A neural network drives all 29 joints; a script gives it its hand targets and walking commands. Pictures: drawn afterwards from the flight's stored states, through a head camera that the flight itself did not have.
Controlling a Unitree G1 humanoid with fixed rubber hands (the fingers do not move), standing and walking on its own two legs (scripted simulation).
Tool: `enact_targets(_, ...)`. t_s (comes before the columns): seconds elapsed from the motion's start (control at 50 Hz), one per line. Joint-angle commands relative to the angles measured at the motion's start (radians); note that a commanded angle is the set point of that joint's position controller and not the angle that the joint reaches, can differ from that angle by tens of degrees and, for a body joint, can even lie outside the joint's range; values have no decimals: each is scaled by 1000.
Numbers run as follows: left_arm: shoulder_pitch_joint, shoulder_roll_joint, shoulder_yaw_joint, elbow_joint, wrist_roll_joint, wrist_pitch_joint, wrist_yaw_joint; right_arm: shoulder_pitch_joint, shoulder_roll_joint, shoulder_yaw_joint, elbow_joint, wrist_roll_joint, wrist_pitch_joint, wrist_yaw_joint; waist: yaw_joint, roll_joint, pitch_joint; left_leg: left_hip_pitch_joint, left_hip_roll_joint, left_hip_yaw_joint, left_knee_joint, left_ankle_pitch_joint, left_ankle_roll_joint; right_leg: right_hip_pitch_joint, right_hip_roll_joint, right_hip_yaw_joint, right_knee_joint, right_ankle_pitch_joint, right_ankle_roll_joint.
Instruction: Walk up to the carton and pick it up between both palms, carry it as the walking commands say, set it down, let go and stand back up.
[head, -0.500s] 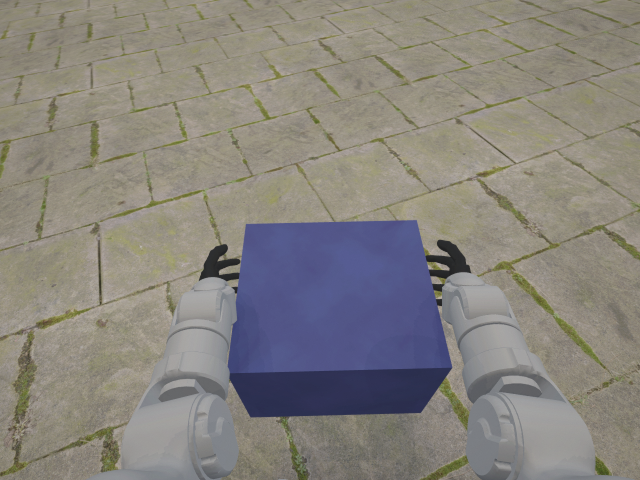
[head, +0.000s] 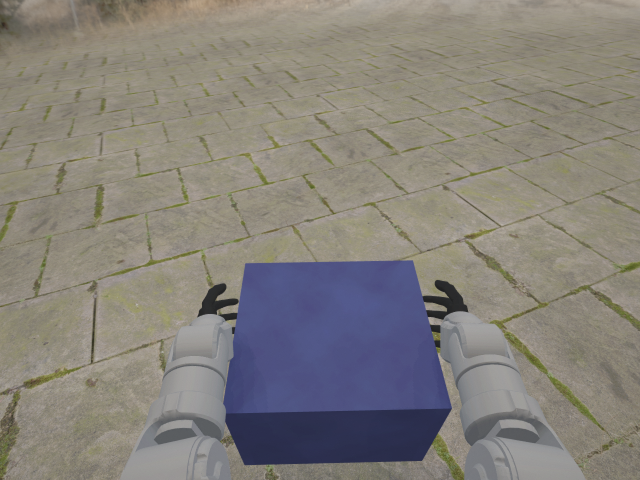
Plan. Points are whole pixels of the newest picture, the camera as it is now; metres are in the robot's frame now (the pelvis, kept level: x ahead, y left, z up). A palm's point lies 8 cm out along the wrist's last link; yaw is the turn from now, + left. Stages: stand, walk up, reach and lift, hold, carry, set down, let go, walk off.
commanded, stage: reach and lift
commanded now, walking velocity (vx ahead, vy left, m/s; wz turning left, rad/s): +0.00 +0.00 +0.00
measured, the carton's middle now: (331, 359) +0.32 +0.04 -0.03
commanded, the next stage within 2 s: hold in 1.10 s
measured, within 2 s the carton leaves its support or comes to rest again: neither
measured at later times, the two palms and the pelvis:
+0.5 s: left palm (232, 319) +0.32 +0.18 +0.05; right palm (477, 337) +0.31 -0.16 +0.05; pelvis +0.01 +0.01 +0.01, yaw +0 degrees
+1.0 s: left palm (229, 322) +0.31 +0.18 +0.06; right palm (479, 342) +0.30 -0.16 +0.05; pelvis +0.00 +0.01 +0.01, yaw +0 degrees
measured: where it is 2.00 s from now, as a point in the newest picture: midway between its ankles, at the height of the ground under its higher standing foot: outside the picture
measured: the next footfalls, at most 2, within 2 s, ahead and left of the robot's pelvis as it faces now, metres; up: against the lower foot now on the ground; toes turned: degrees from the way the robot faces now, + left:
none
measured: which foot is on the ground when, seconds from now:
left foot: down 0.00-1.00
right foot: down 0.00-1.00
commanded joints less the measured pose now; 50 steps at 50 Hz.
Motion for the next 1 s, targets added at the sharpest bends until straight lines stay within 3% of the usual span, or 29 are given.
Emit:
enact_targets(0.0,-861,-1020,-436,-155,-285,-25,-614,-744,982,293,-104,189,-60,499,-126,-72,-306,282,-119,39,-76,41,18,80,66,-51,-290,43,5)
enact_targets(0.02,-866,-1023,-455,-168,-281,-26,-616,-740,979,312,-139,209,-66,504,-106,-16,-301,211,-117,42,-79,33,16,122,66,-42,-281,68,2)
enact_targets(0.04,-904,-1019,-452,-189,-287,-25,-608,-724,986,302,-96,194,-53,509,-121,-19,-280,213,-114,49,-82,32,16,106,73,-50,-274,64,4)
enact_targets(0.1,-848,-1030,-390,-115,-236,-28,-605,-770,994,306,-136,207,-57,520,-84,-58,-305,213,-126,45,-82,-13,23,116,72,-61,-278,15,7)
enact_targets(0.18,-770,-1022,-399,-150,-231,-33,-578,-699,995,323,-135,221,-41,531,-62,-27,-327,232,-115,41,-99,67,21,143,83,-57,-269,120,10)
enact_targets(0.2,-815,-1053,-459,-203,-254,-38,-577,-739,1014,359,-193,243,-54,533,-70,24,-409,279,-124,44,-76,127,15,148,79,-46,-260,181,7)
enact_targets(0.22,-750,-1036,-443,-199,-251,-26,-571,-661,1005,378,-195,243,-39,538,-61,-20,-392,248,-117,42,-93,196,19,198,88,-54,-258,273,19)
enact_targets(0.28,-704,-1020,-464,-264,-242,-22,-562,-615,1029,420,-251,257,-27,536,-33,-1,-465,298,-136,49,-91,307,19,239,88,-51,-256,404,34)
enact_targets(0.3,-646,-1054,-479,-219,-235,-11,-559,-645,996,421,-312,255,-32,526,-55,23,-405,288,-134,46,-91,298,12,230,90,-48,-253,407,29)
enact_targets(0.32,-629,-1042,-465,-205,-242,-7,-565,-611,1017,443,-311,244,-23,518,-57,-35,-447,283,-138,42,-87,302,22,270,82,-47,-257,446,35)
enact_targets(0.36,-625,-1017,-450,-220,-232,-5,-563,-633,999,431,-309,253,-18,518,-48,-35,-402,274,-131,32,-104,302,25,261,92,-43,-270,408,38)
enact_targets(0.38,-626,-1049,-461,-225,-237,-13,-564,-634,967,410,-337,241,-28,514,-74,3,-405,263,-138,35,-101,281,12,238,90,-46,-273,400,33)
enact_targets(0.42,-605,-1036,-457,-218,-235,-14,-567,-619,974,439,-336,243,-22,523,-71,-22,-414,299,-139,38,-107,258,19,229,90,-49,-281,370,37)
enact_targets(0.46,-620,-1013,-446,-223,-225,-13,-567,-645,1002,444,-315,248,-15,526,-43,-15,-413,271,-138,40,-109,238,20,241,89,-52,-284,344,41)
enact_targets(0.5,-691,-1017,-437,-211,-231,-26,-571,-603,1005,389,-237,209,-15,522,-79,-51,-331,246,-130,35,-103,139,26,206,83,-46,-288,241,35)
enact_targets(0.52,-685,-1023,-413,-180,-224,-29,-577,-689,990,404,-291,223,-30,526,-57,-45,-379,230,-130,36,-102,132,30,226,81,-43,-285,235,39)
enact_targets(0.54,-639,-1035,-413,-163,-206,-19,-578,-617,993,375,-249,205,-20,523,-71,-23,-334,237,-137,40,-111,133,25,195,77,-42,-298,227,33)
enact_targets(0.56,-658,-1006,-400,-157,-198,-30,-576,-698,998,414,-278,236,-35,528,-41,-51,-338,261,-136,36,-106,107,32,167,70,-36,-304,179,28)
enact_targets(0.58,-716,-1021,-432,-190,-225,-34,-580,-660,991,393,-251,218,-36,530,-70,-46,-347,254,-138,40,-108,98,24,169,77,-45,-302,178,27)
enact_targets(0.6,-731,-1036,-440,-206,-243,-45,-580,-708,1006,412,-284,240,-42,530,-63,-13,-410,241,-135,31,-101,138,27,220,85,-42,-275,224,23)
enact_targets(0.64,-673,-1027,-403,-139,-215,-33,-578,-652,989,384,-242,206,-30,528,-67,-71,-330,231,-131,32,-122,99,33,185,82,-48,-302,176,26)
enact_targets(0.66,-700,-1012,-431,-177,-212,-37,-583,-576,1020,366,-159,193,-30,531,-79,-26,-295,285,-141,41,-107,80,23,121,64,-40,-315,138,16)
enact_targets(0.7,-679,-1021,-434,-146,-205,-39,-582,-592,994,345,-180,179,-39,524,-94,-14,-279,237,-134,34,-118,46,21,146,75,-46,-311,118,16)
enact_targets(0.72,-668,-1014,-398,-126,-196,-43,-595,-663,998,369,-222,195,-53,530,-68,-75,-297,251,-144,46,-102,7,26,127,59,-47,-318,54,19)
enact_targets(0.78,-723,-1027,-391,-90,-207,-56,-597,-729,979,350,-207,205,-69,540,-77,-71,-286,256,-140,40,-103,-28,25,66,60,-42,-327,-1,4)
enact_targets(0.84,-707,-1001,-387,-108,-194,-54,-604,-706,992,370,-201,215,-63,538,-59,-69,-290,296,-141,49,-102,-6,32,62,52,-35,-338,14,6)
enact_targets(0.86,-661,-1040,-409,-86,-195,-43,-600,-680,966,350,-204,202,-64,541,-77,-21,-273,249,-132,38,-123,-14,28,97,66,-43,-321,41,5)
enact_targets(0.96,-637,-1024,-420,-129,-214,-51,-598,-676,976,420,-269,230,-58,540,-61,-94,-316,280,-136,40,-112,75,35,135,68,-42,-321,115,17)
enact_targets(0.98,-629,-1046,-444,-139,-224,-54,-601,-664,984,417,-290,222,-64,537,-82,-53,-369,296,-139,40,-104,72,34,152,68,-38,-312,125,16)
